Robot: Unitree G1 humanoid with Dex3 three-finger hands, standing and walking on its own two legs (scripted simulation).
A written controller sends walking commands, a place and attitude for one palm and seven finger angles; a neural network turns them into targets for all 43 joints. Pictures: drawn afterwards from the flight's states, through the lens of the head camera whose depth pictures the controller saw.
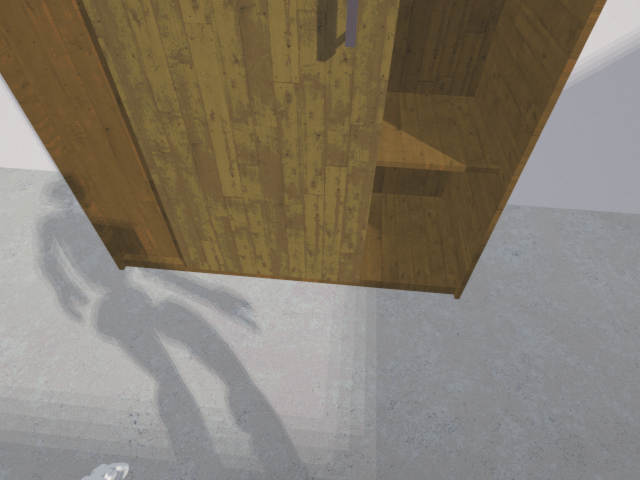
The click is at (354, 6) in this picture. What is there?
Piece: wardrobe's sliding door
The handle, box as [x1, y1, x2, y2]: [345, 0, 358, 46]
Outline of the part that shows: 347,0 345,46 354,46 358,0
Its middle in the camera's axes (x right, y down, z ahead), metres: +0.06 -0.47 +0.74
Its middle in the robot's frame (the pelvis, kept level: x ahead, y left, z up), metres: +0.90 -0.01 +0.24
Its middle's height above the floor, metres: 1.01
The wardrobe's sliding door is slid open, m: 0.37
